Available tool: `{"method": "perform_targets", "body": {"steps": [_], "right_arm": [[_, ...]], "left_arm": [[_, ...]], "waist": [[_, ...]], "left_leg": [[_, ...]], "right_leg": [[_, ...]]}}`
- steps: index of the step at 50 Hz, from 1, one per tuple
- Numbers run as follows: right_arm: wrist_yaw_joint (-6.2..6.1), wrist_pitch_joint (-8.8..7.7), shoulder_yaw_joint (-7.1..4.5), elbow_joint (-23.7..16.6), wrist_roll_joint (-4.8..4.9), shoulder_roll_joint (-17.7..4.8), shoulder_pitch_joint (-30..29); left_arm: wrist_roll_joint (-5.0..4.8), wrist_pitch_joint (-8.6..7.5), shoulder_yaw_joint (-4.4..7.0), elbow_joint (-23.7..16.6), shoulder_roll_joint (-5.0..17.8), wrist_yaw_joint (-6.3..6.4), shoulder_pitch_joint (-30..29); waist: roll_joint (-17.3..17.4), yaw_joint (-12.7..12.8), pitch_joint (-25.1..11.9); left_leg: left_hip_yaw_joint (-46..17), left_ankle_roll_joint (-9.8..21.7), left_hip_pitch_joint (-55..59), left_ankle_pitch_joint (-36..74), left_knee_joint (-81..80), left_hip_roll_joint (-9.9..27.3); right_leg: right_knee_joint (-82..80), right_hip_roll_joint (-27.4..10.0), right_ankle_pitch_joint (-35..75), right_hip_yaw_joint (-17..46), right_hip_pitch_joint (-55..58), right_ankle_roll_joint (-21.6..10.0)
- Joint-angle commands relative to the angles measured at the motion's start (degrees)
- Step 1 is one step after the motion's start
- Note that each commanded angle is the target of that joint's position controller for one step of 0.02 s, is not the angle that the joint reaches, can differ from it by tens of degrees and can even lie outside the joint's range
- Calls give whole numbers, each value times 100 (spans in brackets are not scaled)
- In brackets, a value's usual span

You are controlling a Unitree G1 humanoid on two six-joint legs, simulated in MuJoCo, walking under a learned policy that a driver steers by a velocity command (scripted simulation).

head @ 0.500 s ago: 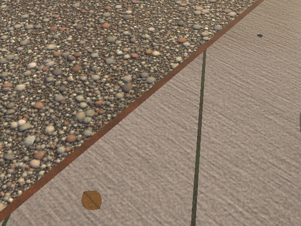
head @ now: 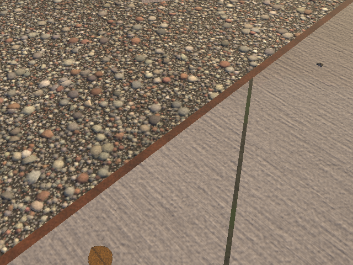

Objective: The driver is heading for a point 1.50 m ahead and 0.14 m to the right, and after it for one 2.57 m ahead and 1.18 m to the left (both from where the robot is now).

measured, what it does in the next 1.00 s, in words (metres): walks ahead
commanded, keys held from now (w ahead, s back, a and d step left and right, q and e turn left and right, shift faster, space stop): no key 0.62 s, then w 0.38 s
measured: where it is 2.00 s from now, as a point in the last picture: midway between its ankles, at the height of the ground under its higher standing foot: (168, 216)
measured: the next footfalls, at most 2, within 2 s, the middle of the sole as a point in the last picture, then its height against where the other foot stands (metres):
left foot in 1.04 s outside the picture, level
right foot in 1.60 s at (195, 237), level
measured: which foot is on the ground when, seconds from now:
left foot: down 0.00-0.70, up 0.72-1.00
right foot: down 0.00-1.00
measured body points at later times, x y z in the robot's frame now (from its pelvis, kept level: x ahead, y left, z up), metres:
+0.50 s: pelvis +0.01 +0.01 +0.01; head +0.02 +0.01 +0.45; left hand -0.03 +0.22 -0.16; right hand -0.01 -0.19 -0.16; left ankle +0.04 +0.10 -0.74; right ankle -0.05 -0.05 -0.74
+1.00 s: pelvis +0.11 +0.05 -0.01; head +0.13 +0.06 +0.44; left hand -0.06 +0.26 -0.14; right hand +0.22 -0.19 -0.14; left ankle +0.20 +0.15 -0.72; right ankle -0.05 -0.05 -0.74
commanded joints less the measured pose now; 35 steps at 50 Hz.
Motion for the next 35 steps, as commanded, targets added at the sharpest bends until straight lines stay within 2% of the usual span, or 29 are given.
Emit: {"method": "perform_targets", "body": {"steps": [1, 2, 3, 4, 7, 12, 31, 32, 33, 34, 35], "right_arm": [[-73, -110, -78, 146, -37, -681, 749], [-57, -102, -62, 233, 31, -627, 633], [-13, -91, -13, 213, 44, -365, 492], [4, -92, 4, 213, 27, -294, 408], [-62, -105, 23, 404, 47, -295, 563], [-67, -138, 47, 570, 51, -260, 693], [-79, -129, 147, 984, 40, -41, 1165], [-75, -124, 154, 1006, 36, -15, 1202], [-66, -112, 134, 983, 26, -51, 1156], [-46, -102, 102, 919, 9, -101, 1078], [-8, -102, 73, 817, -37, -127, 913]], "left_arm": [[19, -24, 127, -74, 639, -8, 498], [-49, 47, 82, 166, 341, -6, 1067], [-10, 105, 84, 239, 407, 23, 878], [11, 130, 124, 235, 518, 31, 669], [7, 148, 114, 275, 448, 11, 472], [-6, 132, 80, 476, 347, 42, 499], [-23, 121, 7, 773, 195, 68, 626], [-15, 117, 5, 799, 179, 63, 710], [-6, 124, 44, 816, 261, 57, 787], [-8, 143, 118, 819, 428, 51, 879], [-16, 164, 190, 818, 583, 40, 998]], "waist": [[95, -41, -314], [503, 168, -270], [409, 19, -87], [261, -32, 162], [123, -49, 147], [-169, -58, 78], [-165, -83, 223], [-167, -55, 123], [-226, -15, 195], [-426, 45, 306], [-712, 149, 543]], "left_leg": [[-798, 235, 1762, 2206, -485, 818], [-904, 537, 1588, 2396, -319, 976], [-910, 478, 1132, 1778, -475, 878], [-810, 363, 896, 1334, -601, 711], [-717, 227, 823, 1062, -774, 555], [-700, 215, 830, 1007, -847, 547], [-656, 136, 676, 675, -958, 504], [-626, 141, 699, 316, -951, 448], [-532, 157, 570, -188, -796, 319], [-327, 189, 275, -858, -429, 101], [-63, 194, -267, -1377, 77, -113]], "right_leg": [[-170, -1338, 2022, 926, -1122, 132], [-460, -1110, 963, 832, -1075, 228], [-598, -960, 559, 772, -789, 190], [-578, -970, 676, 811, -782, 157], [-608, -1093, 1183, 852, -519, 135], [-643, -1124, 1313, 821, -340, 178], [-723, -1203, 1251, 855, -433, 178], [-816, -1168, 719, 869, -401, 149], [-907, -1135, -32, 945, -451, 71], [-1036, -1192, -1044, 1170, -488, -91], [-1314, -1461, -2048, 1637, -501, -331]]}}
Velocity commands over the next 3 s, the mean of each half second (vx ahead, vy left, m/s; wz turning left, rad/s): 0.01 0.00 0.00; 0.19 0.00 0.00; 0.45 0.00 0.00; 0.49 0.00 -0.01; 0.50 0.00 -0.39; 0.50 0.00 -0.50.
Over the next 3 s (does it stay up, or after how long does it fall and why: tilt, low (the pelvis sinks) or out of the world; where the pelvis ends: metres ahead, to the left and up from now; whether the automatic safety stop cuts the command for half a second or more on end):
stays up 1.12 -0.04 0.01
